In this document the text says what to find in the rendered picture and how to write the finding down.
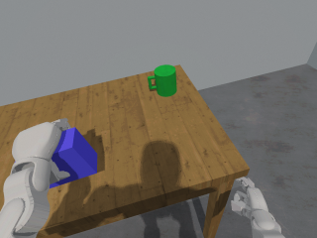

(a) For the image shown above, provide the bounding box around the table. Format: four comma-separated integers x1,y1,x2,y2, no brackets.
0,64,250,238

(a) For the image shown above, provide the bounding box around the sponge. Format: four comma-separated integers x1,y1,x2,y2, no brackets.
50,127,98,188

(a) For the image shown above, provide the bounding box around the robot left forearm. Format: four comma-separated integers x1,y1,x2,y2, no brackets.
0,157,52,238

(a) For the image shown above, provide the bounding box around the left robot hand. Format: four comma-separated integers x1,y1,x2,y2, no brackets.
12,118,71,184

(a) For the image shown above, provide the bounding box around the robot right forearm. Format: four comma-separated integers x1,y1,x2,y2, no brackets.
251,209,285,238

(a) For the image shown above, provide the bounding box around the right robot hand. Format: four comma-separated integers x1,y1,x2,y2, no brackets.
231,177,268,219

